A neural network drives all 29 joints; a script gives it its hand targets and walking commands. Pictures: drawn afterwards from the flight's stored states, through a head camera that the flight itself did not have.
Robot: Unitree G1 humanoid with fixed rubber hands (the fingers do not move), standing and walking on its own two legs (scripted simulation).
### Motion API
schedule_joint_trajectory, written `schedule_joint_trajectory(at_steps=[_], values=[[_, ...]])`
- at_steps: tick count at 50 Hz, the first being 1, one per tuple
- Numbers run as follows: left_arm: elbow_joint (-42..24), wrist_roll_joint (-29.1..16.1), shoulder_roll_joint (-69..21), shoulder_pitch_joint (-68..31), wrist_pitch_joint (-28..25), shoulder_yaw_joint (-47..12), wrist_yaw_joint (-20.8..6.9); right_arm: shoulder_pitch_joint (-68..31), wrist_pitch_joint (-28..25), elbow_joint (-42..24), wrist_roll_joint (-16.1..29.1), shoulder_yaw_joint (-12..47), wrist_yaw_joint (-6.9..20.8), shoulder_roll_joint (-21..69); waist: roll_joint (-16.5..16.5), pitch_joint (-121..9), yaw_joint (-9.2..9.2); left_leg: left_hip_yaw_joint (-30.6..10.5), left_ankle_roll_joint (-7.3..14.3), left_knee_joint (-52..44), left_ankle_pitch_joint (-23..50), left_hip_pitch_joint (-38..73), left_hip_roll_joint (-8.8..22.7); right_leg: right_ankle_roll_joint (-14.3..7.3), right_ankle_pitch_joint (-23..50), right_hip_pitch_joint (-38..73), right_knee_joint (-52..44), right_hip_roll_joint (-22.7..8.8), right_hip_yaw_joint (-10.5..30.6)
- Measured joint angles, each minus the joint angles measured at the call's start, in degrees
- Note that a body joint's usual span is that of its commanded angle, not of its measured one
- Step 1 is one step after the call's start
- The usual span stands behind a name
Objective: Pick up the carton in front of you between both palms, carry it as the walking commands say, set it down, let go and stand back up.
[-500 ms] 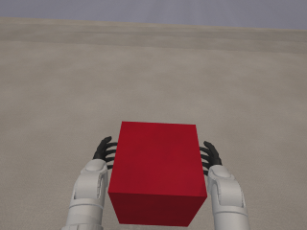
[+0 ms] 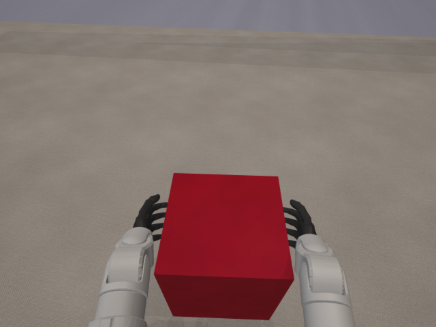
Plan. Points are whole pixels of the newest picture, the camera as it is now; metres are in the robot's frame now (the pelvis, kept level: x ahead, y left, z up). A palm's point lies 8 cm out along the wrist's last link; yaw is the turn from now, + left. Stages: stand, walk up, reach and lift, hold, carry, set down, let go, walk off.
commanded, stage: hold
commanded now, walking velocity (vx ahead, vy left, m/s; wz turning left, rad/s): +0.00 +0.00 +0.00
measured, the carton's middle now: (223, 249) +0.30 +0.01 -0.04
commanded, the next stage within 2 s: set down in 0.52 s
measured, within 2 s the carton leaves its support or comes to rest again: neither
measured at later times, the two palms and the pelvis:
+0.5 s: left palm (159, 234) +0.28 +0.12 +0.05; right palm (322, 237) +0.29 -0.18 +0.04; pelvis -0.01 -0.04 +0.00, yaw +2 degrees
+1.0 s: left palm (178, 230) +0.34 +0.11 -0.05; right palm (312, 240) +0.34 -0.19 -0.06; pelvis -0.02 -0.02 -0.03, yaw +0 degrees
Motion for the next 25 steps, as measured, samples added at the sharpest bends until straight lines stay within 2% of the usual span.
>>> schedule_joint_trajectory(at_steps=[11,25], values=[[3.41,1.31,-0.58,-2.47,-0.68,2.03,-0.75,-1.95,0.32,1.88,-1.19,-1.82,0.41,0.39,0.40,0.36,-0.78,-1.28,-0.92,1.18,0.15,0.13,0.72,-1.05,-0.17,0.57,0.98,0.60,-1.19],[4.74,2.31,-0.88,-3.57,-0.43,3.75,-1.53,-3.45,1.01,3.30,-1.88,-2.59,0.53,0.74,0.92,-0.58,-1.07,-3.35,-1.45,0.84,0.20,0.01,1.89,-2.69,-0.89,0.82,1.06,1.68,-3.09]])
